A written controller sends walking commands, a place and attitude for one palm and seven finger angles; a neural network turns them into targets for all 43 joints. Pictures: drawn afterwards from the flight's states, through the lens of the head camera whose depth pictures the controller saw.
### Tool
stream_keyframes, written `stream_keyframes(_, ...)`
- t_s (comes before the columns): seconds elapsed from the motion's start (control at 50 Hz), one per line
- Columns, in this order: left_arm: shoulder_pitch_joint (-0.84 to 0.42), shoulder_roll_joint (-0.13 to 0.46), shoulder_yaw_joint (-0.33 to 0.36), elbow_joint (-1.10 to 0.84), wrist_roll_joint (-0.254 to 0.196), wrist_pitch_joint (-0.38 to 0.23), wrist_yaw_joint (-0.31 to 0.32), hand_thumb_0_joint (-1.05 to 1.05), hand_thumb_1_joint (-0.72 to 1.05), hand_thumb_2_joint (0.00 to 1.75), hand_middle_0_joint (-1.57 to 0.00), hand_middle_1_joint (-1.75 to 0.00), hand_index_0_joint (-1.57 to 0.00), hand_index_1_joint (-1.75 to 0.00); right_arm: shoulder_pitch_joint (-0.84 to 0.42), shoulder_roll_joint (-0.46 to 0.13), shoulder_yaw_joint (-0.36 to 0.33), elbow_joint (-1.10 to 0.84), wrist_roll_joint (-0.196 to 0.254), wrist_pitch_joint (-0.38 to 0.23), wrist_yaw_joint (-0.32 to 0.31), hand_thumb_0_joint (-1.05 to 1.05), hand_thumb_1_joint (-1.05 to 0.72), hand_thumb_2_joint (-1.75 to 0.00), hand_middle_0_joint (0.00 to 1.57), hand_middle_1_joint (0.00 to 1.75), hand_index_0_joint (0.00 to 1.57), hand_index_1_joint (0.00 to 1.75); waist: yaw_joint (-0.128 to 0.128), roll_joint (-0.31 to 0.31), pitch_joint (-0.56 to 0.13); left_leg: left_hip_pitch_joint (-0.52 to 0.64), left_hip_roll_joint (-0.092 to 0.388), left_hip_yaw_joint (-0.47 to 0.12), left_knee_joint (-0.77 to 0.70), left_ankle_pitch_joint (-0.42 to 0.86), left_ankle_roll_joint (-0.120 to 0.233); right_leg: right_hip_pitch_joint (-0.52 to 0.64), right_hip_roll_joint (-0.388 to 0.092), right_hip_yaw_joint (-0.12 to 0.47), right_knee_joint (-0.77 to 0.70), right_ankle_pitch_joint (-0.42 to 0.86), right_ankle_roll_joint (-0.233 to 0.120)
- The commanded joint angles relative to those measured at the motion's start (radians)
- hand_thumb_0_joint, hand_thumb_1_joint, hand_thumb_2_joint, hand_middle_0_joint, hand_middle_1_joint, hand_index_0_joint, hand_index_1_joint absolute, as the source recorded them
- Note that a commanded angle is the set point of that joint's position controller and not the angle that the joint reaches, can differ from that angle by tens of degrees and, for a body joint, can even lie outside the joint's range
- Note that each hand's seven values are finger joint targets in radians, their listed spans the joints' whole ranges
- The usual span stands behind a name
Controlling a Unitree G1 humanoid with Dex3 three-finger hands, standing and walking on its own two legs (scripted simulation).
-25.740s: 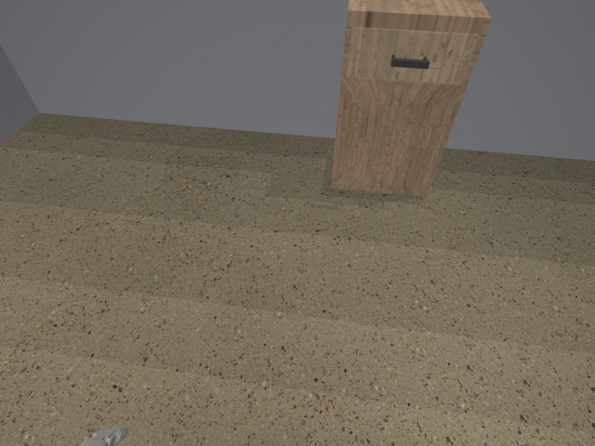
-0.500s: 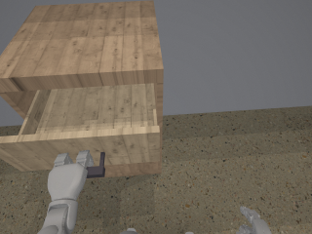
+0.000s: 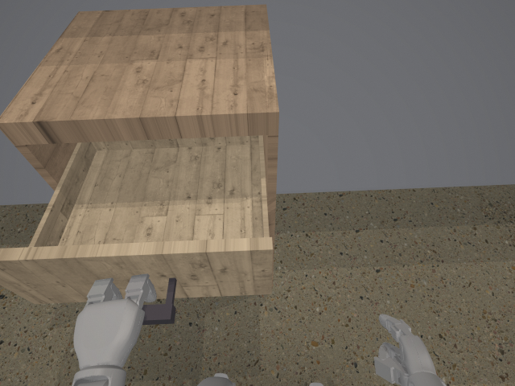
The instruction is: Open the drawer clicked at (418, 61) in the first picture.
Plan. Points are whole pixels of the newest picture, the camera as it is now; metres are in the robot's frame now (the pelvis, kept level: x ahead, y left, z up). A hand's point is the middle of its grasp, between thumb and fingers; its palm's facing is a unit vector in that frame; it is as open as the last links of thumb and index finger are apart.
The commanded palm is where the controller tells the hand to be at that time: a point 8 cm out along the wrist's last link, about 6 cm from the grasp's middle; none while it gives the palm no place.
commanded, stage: pull the drawer open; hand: left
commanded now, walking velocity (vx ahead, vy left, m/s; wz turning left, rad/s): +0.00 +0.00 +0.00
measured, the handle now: (133, 300) +0.25 +0.22 -0.02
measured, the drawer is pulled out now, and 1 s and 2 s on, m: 0.23 0.30 0.28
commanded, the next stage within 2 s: open the thumb to release the handle in 0.68 s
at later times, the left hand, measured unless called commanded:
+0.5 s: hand (118, 380) +0.14 +0.22 -0.04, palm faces -0.06 -0.09 -0.99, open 5.7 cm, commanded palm +0.11 +0.22 +0.02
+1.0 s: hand (116, 381) +0.14 +0.22 -0.04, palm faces -0.03 -0.09 -1.00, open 6.5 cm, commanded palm +0.12 +0.23 +0.02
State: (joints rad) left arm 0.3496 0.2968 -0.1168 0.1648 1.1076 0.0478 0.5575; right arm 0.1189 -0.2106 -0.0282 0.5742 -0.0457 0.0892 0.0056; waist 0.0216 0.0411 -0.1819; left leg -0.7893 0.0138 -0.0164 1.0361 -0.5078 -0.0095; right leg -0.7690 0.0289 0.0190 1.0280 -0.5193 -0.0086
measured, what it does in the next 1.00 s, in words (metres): stands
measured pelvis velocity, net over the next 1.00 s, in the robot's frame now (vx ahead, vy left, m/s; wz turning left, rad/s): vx -0.01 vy -0.01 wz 0.02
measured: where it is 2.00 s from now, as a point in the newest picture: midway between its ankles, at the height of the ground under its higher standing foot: outside the picture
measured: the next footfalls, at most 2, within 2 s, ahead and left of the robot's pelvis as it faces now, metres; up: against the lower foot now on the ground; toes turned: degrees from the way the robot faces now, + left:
none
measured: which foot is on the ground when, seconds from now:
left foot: down 0.00-1.00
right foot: down 0.00-1.00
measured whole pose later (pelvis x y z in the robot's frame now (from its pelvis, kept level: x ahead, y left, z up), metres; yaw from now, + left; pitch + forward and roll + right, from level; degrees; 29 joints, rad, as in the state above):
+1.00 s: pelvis -0.01 -0.01 -0.03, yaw +1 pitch +17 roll +0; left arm 0.58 0.34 -0.05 -0.03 1.09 -0.10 0.59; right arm 0.11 -0.23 -0.04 0.54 -0.07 0.10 0.01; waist 0.06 0.04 -0.20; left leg -0.93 0.01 -0.03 1.17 -0.54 -0.03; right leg -0.91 0.03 0.00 1.18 -0.57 -0.03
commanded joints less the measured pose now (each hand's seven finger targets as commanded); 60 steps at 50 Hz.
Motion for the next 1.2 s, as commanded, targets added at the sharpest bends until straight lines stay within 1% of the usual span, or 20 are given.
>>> stream_keyframes(0.0,0.119,0.12,0.127,-0.236,-0.026,0.008,0.065,0.0,0.9,0.9,-0.4,-1.35,-0.4,-1.35,-0.099,-0.113,-0.036,-0.164,-0.006,-0.045,-0.004,0.0,-0.9,-0.9,0.2,0.3,0.2,0.3,0.043,-0.01,-0.219,0.199,-0.039,0.029,-0.11,0.361,0.029,0.109,0.017,-0.046,-0.127,0.437,-0.045)
stream_keyframes(0.08,0.151,0.139,0.153,-0.244,-0.024,-0.005,0.069,0.0,0.9,0.9,-0.4,-1.35,-0.4,-1.35,-0.097,-0.114,-0.036,-0.169,-0.006,-0.043,-0.002,0.0,-0.9,-0.9,0.2,0.3,0.2,0.3,0.039,-0.03,-0.183,0.165,-0.039,0.025,-0.101,0.328,0.031,0.093,0.018,-0.044,-0.121,0.415,-0.046)
stream_keyframes(0.14,0.196,0.135,0.148,-0.285,-0.021,-0.013,0.075,0.0,0.9,0.9,-0.4,-1.35,-0.4,-1.35,-0.104,-0.115,-0.034,-0.181,-0.01,-0.043,0.006,0.0,-0.9,-0.9,0.2,0.3,0.2,0.3,0.045,0.013,-0.2,0.176,-0.037,0.022,-0.097,0.341,0.03,0.076,0.019,-0.046,-0.109,0.4,-0.052)
stream_keyframes(0.26,0.262,0.146,0.159,-0.321,-0.021,-0.031,0.076,0.0,0.9,0.9,-0.4,-1.35,-0.4,-1.35,-0.108,-0.112,-0.033,-0.194,-0.017,-0.042,0.013,0.0,-0.9,-0.9,0.2,0.3,0.2,0.3,0.051,0.0,-0.203,0.164,-0.04,0.024,-0.075,0.313,0.028,0.045,0.017,-0.033,-0.095,0.374,-0.051)
stream_keyframes(0.28,0.286,0.125,0.141,-0.316,-0.026,-0.031,0.073,0.0,0.9,0.9,-0.4,-1.35,-0.4,-1.35,-0.104,-0.11,-0.033,-0.202,-0.015,-0.043,0.012,0.0,-0.9,-0.9,0.2,0.3,0.2,0.3,0.046,-0.006,-0.176,0.149,-0.04,0.024,-0.075,0.298,0.032,0.047,0.016,-0.04,-0.099,0.369,-0.05)
stream_keyframes(0.4,0.299,0.163,0.182,-0.341,-0.034,-0.055,0.07,0.0,0.9,0.9,-0.4,-1.35,-0.4,-1.35,-0.114,-0.11,-0.03,-0.207,-0.018,-0.045,0.008,0.0,-0.9,-0.9,0.2,0.3,0.2,0.3,0.051,-0.042,-0.174,0.118,-0.045,0.024,-0.056,0.249,0.034,0.02,0.009,-0.019,-0.1,0.329,-0.047)
stream_keyframes(0.52,0.345,0.157,0.173,-0.378,-0.037,-0.079,0.062,0.0,0.9,0.9,-0.4,-1.35,-0.4,-1.35,-0.114,-0.104,-0.03,-0.225,-0.019,-0.047,0.011,0.0,-0.9,-0.9,0.2,0.3,0.2,0.3,0.052,-0.018,-0.158,0.105,-0.048,0.026,-0.042,0.221,0.036,-0.003,0.005,-0.021,-0.098,0.282,-0.048)
stream_keyframes(0.56,0.386,0.178,0.204,-0.375,-0.045,-0.087,0.06,0.0,0.9,0.9,-0.4,-1.35,-0.4,-1.35,-0.12,-0.101,-0.025,-0.227,-0.022,-0.048,0.011,0.0,-0.9,-0.9,0.2,0.3,0.2,0.3,0.064,-0.044,-0.177,0.098,-0.05,0.027,-0.036,0.219,0.035,0.004,0.004,-0.003,-0.097,0.286,-0.048)
stream_keyframes(0.66,0.502,0.174,0.211,-0.396,-0.048,-0.107,0.051,0.0,0.9,0.9,-0.4,-1.35,-0.4,-1.35,-0.121,-0.092,-0.024,-0.24,-0.021,-0.043,0.021,0.0,-0.9,-0.9,0.2,0.3,0.2,0.3,0.086,-0.013,-0.195,0.099,-0.054,0.034,-0.03,0.259,0.034,0.028,0.008,0.007,-0.083,0.346,-0.054)
stream_keyframes(0.72,0.539,0.153,0.189,-0.422,-0.055,-0.113,0.042,0.0,0.9,0.9,-0.4,-1.35,-0.4,-1.35,-0.122,-0.09,-0.027,-0.248,-0.021,-0.038,0.027,0.0,-0.9,-0.9,0.2,0.3,0.2,0.3,0.082,-0.004,-0.182,0.082,-0.052,0.032,-0.029,0.272,0.036,0.043,0.006,-0.004,-0.076,0.382,-0.054)
stream_keyframes(0.74,0.564,0.169,0.218,-0.41,-0.058,-0.115,0.042,0.0,0.9,0.9,-0.4,-1.35,-0.4,-1.35,-0.128,-0.086,-0.026,-0.246,-0.019,-0.037,0.025,0.0,-0.9,-0.9,0.2,0.3,0.2,0.3,0.089,-0.009,-0.178,0.079,-0.051,0.03,-0.034,0.285,0.037,0.058,0.01,0.0,-0.078,0.407,-0.057)
stream_keyframes(0.76,0.181,0.26,0.264,-0.41,-0.031,-0.118,0.065,0.0,0.9,0.9,-0.4,-1.35,-0.4,-1.35,-0.128,-0.119,-0.023,-0.205,-0.027,-0.022,0.013,0.0,-0.9,-0.9,0.2,0.3,0.2,0.3,0.006,-0.062,-0.14,0.046,-0.048,0.017,0.014,0.224,0.037,-0.065,-0.004,0.033,-0.073,0.345,-0.042)
stream_keyframes(0.78,0.209,0.231,0.284,-0.385,-0.012,-0.129,0.082,0.0,0.83,0.87,-0.4,-1.34,-0.4,-1.34,-0.115,-0.106,-0.036,-0.208,-0.031,-0.029,0.0,0.0,-0.9,-0.9,0.2,0.3,0.2,0.3,0.041,-0.021,-0.147,0.023,-0.047,0.025,0.009,0.192,0.039,-0.035,-0.001,-0.005,-0.065,0.302,-0.037)
stream_keyframes(0.82,0.246,0.209,0.265,-0.335,-0.01,-0.134,0.088,0.0,0.69,0.81,-0.38,-1.33,-0.38,-1.33,-0.115,-0.104,-0.032,-0.205,-0.03,-0.042,0.002,0.0,-0.9,-0.9,0.2,0.3,0.2,0.3,0.042,-0.001,-0.135,0.033,-0.047,0.025,0.011,0.187,0.036,-0.071,-0.001,-0.012,-0.065,0.269,-0.045)
stream_keyframes(0.86,0.266,0.22,0.279,-0.364,-0.016,-0.133,0.099,0.0,0.55,0.75,-0.38,-1.31,-0.38,-1.31,-0.107,-0.107,-0.04,-0.207,-0.033,-0.043,0.006,0.0,-0.9,-0.9,0.2,0.3,0.2,0.3,0.055,0.018,-0.227,0.084,-0.05,0.03,0.014,0.229,0.032,-0.06,0.003,-0.005,-0.052,0.297,-0.05)
stream_keyframes(0.9,0.268,0.213,0.276,-0.375,-0.034,-0.117,0.1,0.0,0.41,0.69,-0.36,-1.3,-0.36,-1.3,-0.098,-0.108,-0.046,-0.204,-0.029,-0.041,0.004,0.0,-0.9,-0.9,0.2,0.3,0.2,0.3,0.051,-0.008,-0.258,0.092,-0.051,0.031,0.013,0.252,0.031,-0.033,0.004,-0.012,-0.051,0.334,-0.047)
stream_keyframes(0.94,0.276,0.202,0.272,-0.355,-0.043,-0.1,0.098,0.0,0.27,0.63,-0.35,-1.28,-0.35,-1.28,-0.097,-0.108,-0.045,-0.204,-0.025,-0.037,-0.005,0.0,-0.9,-0.9,0.2,0.3,0.2,0.3,0.042,-0.045,-0.242,0.076,-0.05,0.028,0.004,0.245,0.036,-0.01,0.006,-0.024,-0.059,0.346,-0.043)
stream_keyframes(0.98,0.262,0.19,0.245,-0.356,-0.042,-0.088,0.094,0.0,0.13,0.57,-0.35,-1.27,-0.35,-1.27,-0.099,-0.11,-0.045,-0.205,-0.019,-0.036,-0.007,0.0,-0.9,-0.9,0.2,0.3,0.2,0.3,0.043,-0.027,-0.22,0.068,-0.05,0.028,-0.006,0.225,0.036,-0.011,0.004,-0.032,-0.066,0.319,-0.04)
stream_keyframes(1.04,0.217,0.216,0.262,-0.336,-0.043,-0.074,0.093,0.0,-0.08,0.48,-0.33,-1.24,-0.33,-1.24,-0.108,-0.111,-0.041,-0.196,-0.015,-0.034,-0.021,0.0,-0.9,-0.9,0.2,0.3,0.2,0.3,0.037,-0.069,-0.209,0.054,-0.047,0.03,-0.015,0.199,0.039,0.007,-0.002,-0.017,-0.091,0.305,-0.035)
stream_keyframes(1.18,0.158,0.215,0.25,-0.286,-0.039,-0.067,0.093,0.0,-0.5,0.3,-0.3,-1.2,-0.3,-1.2,-0.107,-0.107,-0.035,-0.182,-0.006,-0.038,-0.036,0.0,-0.9,-0.9,0.2,0.3,0.2,0.3,0.035,-0.035,-0.17,0.048,-0.049,0.032,-0.032,0.152,0.042,-0.002,-0.002,-0.019,-0.117,0.227,-0.032)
